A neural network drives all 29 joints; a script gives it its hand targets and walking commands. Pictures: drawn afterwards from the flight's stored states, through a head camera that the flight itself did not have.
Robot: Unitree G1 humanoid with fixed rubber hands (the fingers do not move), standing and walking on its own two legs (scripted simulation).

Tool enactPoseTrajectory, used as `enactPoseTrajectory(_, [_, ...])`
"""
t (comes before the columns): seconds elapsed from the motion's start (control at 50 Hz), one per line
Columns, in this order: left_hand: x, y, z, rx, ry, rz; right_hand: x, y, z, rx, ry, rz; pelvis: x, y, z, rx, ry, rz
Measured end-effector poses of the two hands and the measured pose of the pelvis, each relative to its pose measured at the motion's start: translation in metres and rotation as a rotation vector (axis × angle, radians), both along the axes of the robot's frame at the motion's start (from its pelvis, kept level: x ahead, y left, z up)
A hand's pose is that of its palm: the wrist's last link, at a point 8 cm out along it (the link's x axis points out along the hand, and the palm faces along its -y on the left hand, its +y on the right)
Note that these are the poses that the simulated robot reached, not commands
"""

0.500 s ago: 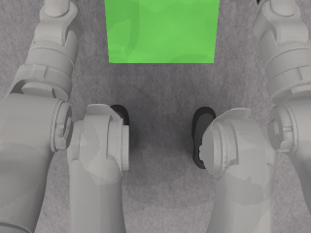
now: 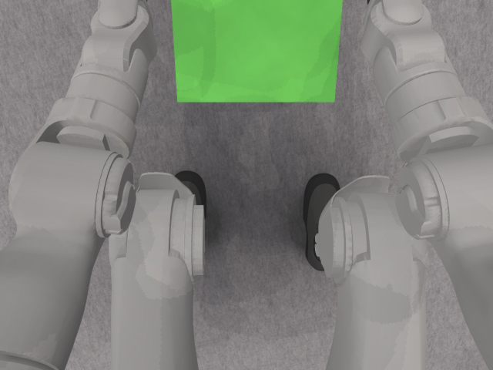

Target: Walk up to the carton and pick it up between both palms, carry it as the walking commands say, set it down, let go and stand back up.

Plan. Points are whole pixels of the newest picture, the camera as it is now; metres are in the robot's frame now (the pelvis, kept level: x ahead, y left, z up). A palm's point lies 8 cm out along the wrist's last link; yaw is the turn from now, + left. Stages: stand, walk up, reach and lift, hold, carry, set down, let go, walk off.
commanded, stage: reach and lift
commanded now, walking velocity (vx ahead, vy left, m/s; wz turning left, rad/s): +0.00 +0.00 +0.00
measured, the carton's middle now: (254, 10) +0.53 +0.01 -0.27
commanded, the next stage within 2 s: none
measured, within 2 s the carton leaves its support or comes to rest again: leaves its support in 0.72 s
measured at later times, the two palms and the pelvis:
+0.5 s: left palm out of the picture +0.54 +0.16 -0.18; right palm out of the picture +0.55 -0.13 -0.17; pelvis +0.02 +0.00 -0.01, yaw -1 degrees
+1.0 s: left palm out of the picture +0.53 +0.15 -0.15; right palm out of the picture +0.55 -0.12 -0.13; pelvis -0.01 +0.00 +0.00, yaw +0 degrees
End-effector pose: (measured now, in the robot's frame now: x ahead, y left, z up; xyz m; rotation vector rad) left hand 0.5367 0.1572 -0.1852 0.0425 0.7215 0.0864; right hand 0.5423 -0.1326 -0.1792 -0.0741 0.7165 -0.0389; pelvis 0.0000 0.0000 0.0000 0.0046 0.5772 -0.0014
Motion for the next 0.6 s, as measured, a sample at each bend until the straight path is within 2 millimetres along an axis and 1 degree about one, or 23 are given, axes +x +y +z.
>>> enactPoseTrajectory(0.16, [0.001,-0.002,0.001,0.006,0.034,0.018,-0.001,0.001,0.0,0.008,0.019,-0.036,0.006,0.002,-0.003,-0.005,0.025,0.002])
enactPoseTrajectory(0.26, [0.003,-0.002,0.001,0.003,0.053,0.004,0.002,0.001,0.003,-0.003,0.04,-0.003,0.013,0.001,-0.008,-0.004,0.046,0.001])
enactPoseTrajectory(0.36, [0.004,-0.001,0.002,0.006,0.062,-0.008,0.004,0.0,0.004,0.009,0.058,-0.006,0.019,0.0,-0.011,-0.004,0.065,-0.003])
enactPoseTrajectory(0.6, [0.001,-0.003,0.004,0.003,0.083,-0.006,0.001,-0.001,0.006,-0.003,0.066,-0.018,0.023,0.001,-0.012,-0.011,0.08,0.001])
